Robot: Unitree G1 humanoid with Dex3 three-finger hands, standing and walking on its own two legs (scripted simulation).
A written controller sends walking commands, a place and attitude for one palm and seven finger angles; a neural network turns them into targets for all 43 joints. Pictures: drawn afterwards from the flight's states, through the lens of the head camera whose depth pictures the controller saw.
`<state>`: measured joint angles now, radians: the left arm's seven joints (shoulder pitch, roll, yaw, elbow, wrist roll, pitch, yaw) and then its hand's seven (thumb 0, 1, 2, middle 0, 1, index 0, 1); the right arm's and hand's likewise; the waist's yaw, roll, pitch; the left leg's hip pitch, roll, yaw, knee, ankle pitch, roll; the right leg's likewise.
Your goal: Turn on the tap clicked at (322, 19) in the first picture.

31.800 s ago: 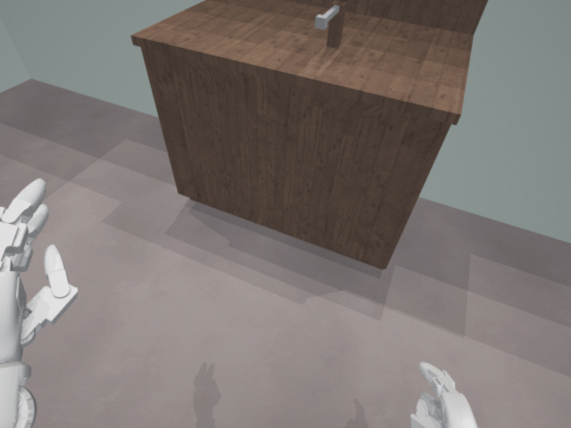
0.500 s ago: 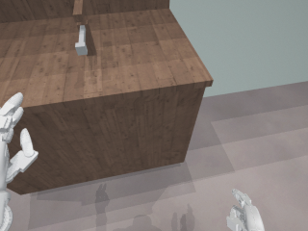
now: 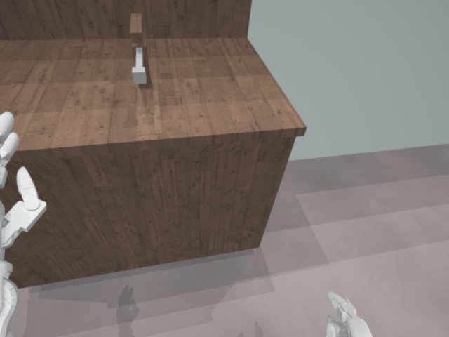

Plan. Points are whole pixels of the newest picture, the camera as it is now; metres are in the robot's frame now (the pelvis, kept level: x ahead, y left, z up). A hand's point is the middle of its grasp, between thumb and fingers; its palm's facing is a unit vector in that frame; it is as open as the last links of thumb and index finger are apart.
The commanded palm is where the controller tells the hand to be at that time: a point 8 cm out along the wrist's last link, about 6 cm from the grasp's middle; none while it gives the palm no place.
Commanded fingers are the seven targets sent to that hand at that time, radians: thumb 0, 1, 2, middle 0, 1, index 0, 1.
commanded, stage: come to a stop and stand still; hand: left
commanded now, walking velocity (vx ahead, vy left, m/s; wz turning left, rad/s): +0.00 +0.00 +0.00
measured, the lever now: (139, 75) +0.60 +0.29 +0.15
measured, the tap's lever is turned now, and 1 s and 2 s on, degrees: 0 0 0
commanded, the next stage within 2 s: take the last steps up to it in 0.08 s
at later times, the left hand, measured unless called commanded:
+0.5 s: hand (84, 183) +0.27 +0.25 +0.16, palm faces +0.47 -0.82 -0.33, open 7.4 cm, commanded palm +0.21 +0.28 +0.18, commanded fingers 0.00 0.90 0.90 -0.20 -0.30 -0.20 -0.30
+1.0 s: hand (127, 141) +0.37 +0.23 +0.16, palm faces +0.38 -0.85 -0.37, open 7.4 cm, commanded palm +0.32 +0.25 +0.18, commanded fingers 0.00 0.90 0.90 -0.20 -0.30 -0.20 -0.30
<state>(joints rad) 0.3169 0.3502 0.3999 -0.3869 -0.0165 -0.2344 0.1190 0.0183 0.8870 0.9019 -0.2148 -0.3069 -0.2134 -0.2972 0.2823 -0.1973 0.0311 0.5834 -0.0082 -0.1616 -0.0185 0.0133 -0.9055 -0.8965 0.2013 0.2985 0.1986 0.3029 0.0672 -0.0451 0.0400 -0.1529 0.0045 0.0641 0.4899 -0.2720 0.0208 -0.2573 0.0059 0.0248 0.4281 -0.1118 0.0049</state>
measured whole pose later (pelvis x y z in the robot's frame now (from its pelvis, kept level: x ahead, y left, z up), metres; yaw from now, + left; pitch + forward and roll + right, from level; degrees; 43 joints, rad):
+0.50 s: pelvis +0.06 -0.01 -0.01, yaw +1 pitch -1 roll -1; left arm 0.35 0.33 0.35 -0.40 -0.02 -0.21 0.11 0.01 0.89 0.90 -0.21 -0.31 -0.21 -0.30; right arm 0.26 -0.21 0.02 0.59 -0.01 -0.12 -0.02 0.01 -0.90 -0.90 0.20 0.30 0.20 0.30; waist 0.05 0.00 0.01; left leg -0.18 0.03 0.04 0.62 -0.42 0.01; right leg -0.29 0.05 0.03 0.58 -0.27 -0.02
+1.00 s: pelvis +0.14 -0.02 +0.00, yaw -3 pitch -2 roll -1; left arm 0.43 0.36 0.39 -0.51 -0.03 -0.20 0.12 0.01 0.89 0.90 -0.21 -0.31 -0.21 -0.30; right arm 0.22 -0.20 0.02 0.60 -0.01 -0.07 -0.01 0.01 -0.91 -0.90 0.20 0.30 0.20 0.30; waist 0.03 -0.05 0.09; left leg -0.52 0.10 0.06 0.90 -0.27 -0.01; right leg -0.24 0.07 -0.08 0.49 -0.23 -0.09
